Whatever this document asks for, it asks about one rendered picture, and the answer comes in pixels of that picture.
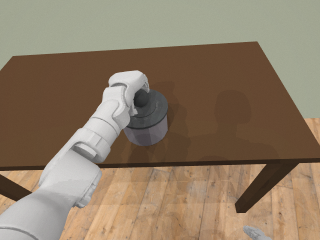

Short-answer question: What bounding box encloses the pot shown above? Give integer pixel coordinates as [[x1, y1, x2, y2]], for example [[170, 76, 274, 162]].
[[123, 115, 168, 146]]

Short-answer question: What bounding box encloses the table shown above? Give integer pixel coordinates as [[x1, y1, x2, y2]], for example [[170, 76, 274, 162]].
[[0, 41, 320, 213]]

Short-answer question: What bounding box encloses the robot left hand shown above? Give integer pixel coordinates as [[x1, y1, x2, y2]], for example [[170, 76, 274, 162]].
[[108, 70, 150, 116]]

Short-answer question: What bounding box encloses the knob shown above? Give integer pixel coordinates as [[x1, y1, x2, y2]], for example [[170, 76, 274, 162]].
[[133, 89, 149, 108]]

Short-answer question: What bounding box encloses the left robot upper arm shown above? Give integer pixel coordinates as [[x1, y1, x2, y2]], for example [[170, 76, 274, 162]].
[[0, 149, 102, 240]]

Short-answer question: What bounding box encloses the robot left forearm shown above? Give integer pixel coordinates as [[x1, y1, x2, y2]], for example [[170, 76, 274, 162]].
[[38, 80, 135, 187]]

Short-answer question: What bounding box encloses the lid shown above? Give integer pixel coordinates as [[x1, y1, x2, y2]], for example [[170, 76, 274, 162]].
[[126, 89, 168, 130]]

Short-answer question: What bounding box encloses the robot right hand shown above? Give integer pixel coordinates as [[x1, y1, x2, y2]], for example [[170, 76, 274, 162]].
[[243, 225, 272, 240]]

